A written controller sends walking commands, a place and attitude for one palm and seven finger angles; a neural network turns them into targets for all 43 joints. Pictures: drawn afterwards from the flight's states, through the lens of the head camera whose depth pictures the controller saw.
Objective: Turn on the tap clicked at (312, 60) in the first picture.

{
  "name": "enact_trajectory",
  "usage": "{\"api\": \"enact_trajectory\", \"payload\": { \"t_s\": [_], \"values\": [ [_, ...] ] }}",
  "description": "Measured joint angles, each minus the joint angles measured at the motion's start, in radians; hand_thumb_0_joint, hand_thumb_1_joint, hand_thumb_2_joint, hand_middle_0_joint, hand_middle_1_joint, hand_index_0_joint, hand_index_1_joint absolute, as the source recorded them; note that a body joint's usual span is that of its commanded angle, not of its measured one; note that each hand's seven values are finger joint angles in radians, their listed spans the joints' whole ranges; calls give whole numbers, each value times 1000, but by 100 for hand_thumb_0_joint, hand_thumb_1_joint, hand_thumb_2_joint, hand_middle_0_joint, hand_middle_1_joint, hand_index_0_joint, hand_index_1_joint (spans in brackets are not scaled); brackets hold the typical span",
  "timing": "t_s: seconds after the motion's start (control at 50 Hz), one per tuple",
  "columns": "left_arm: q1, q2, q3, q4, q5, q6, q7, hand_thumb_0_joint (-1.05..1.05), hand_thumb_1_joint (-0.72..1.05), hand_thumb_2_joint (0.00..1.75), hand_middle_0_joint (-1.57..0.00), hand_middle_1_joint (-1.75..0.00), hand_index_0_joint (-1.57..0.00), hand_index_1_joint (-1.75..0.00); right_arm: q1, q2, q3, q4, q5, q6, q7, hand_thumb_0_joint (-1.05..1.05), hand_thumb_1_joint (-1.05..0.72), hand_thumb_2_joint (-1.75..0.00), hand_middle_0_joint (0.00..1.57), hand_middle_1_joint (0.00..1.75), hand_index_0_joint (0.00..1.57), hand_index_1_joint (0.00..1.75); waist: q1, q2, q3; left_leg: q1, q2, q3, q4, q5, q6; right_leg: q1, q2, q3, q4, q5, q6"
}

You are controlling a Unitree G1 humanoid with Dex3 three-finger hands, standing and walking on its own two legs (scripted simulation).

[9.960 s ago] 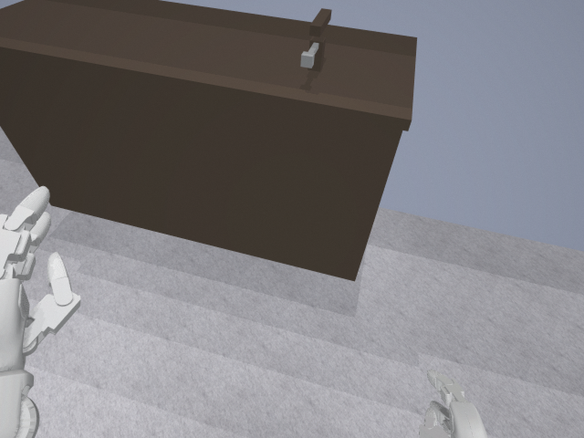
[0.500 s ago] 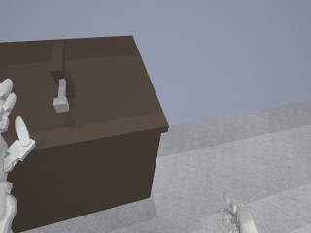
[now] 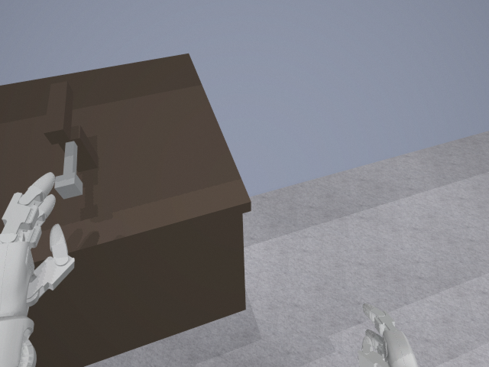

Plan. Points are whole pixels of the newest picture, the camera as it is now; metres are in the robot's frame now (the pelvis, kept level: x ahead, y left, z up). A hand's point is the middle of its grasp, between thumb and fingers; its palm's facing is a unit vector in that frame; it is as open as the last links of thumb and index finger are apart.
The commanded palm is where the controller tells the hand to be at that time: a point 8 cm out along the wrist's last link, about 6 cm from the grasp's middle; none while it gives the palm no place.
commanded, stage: come to a stop and stand still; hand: left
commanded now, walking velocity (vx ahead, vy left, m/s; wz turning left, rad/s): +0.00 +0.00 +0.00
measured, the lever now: (69, 185) +0.34 +0.31 +0.11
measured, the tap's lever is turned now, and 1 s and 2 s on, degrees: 0 0 0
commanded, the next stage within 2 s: look again from close up in 0.26 s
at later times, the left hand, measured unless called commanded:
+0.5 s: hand (43, 263) +0.20 +0.26 +0.14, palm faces +0.44 -0.83 -0.34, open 7.4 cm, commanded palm +0.15 +0.29 +0.18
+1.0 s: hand (25, 270) +0.19 +0.27 +0.16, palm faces +0.45 -0.82 -0.35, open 7.4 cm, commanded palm +0.13 +0.30 +0.18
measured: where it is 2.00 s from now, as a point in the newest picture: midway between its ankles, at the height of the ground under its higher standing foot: outside the picture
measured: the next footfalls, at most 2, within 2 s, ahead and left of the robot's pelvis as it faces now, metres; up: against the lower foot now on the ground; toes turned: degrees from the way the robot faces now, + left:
none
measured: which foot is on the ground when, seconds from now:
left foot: down 0.00-1.00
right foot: down 0.00-1.00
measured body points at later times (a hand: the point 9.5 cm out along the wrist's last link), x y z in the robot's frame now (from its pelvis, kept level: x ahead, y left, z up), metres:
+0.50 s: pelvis -0.01 +0.00 +0.00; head +0.01 +0.01 +0.45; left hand +0.17 +0.30 +0.16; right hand +0.19 -0.21 -0.07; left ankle +0.00 +0.08 -0.74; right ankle -0.02 -0.13 -0.74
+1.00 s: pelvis -0.03 +0.01 +0.01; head -0.01 +0.01 +0.45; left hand +0.16 +0.31 +0.18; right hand +0.16 -0.20 -0.08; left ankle +0.00 +0.08 -0.74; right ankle -0.02 -0.13 -0.74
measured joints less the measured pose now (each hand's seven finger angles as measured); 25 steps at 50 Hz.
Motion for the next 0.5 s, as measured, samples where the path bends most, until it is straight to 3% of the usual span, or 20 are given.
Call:
{"api": "enact_trajectory", "payload": {
  "t_s": [0.1, 0.28, 0.38, 0.5],
  "values": [
    [-60, 26, 40, -18, -9, 34, 24, 1, 89, 90, -21, -30, -22, -30, -17, 2, 2, -13, 1, -3, -14, 2, -91, -89, 20, 30, 20, 30, -6, -30, 32, 7, 10, -17, 4, 1, -10, 20, 10, -17, -13, 4, -12],
    [-4, 44, 65, -132, -21, -31, 37, 1, 89, 90, -21, -30, -21, -30, -55, 1, -6, -38, -1, -3, -2, 1, -91, -90, 20, 30, 20, 30, -23, -18, -16, 8, 18, -18, -3, 0, -10, 37, 19, -16, -58, 25, -11],
    [6, 31, 48, -39, -27, 0, 28, 1, 89, 90, -21, -30, -21, -30, -49, 5, -5, -38, 2, 17, -12, 1, -91, -90, 20, 30, 20, 30, -11, -11, -35, 18, 11, -15, -21, 11, -4, 45, 13, -14, -73, 35, -4],
    [-39, -5, 19, -30, -27, 41, 37, 1, 89, 90, -21, -30, -21, -30, -30, 12, 9, -29, -3, 18, -21, 1, -91, -89, 20, 30, 20, 30, 8, -23, -13, 31, -2, -21, -45, 35, 4, 60, 1, -22, -90, 53, 3]
  ]
}}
